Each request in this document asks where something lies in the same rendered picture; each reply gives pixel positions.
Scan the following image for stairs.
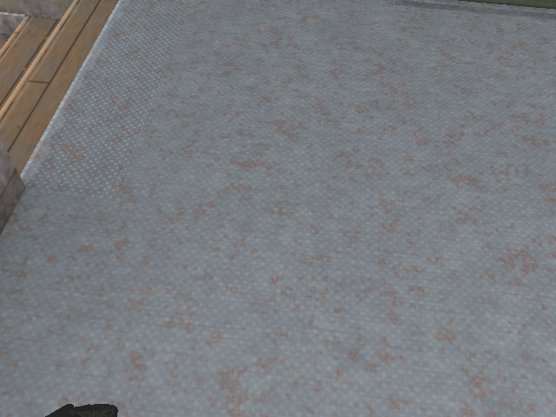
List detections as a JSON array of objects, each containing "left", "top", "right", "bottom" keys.
[{"left": 0, "top": 0, "right": 119, "bottom": 175}]

